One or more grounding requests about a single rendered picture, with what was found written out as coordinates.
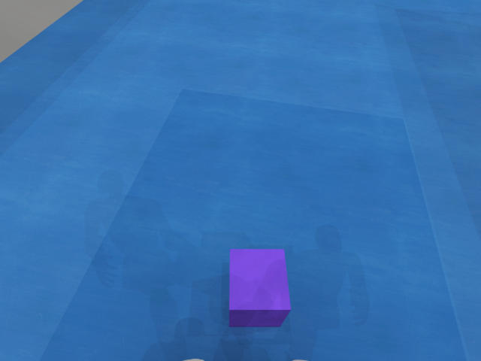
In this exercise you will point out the carton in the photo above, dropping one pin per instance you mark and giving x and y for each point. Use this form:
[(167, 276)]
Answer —
[(258, 288)]

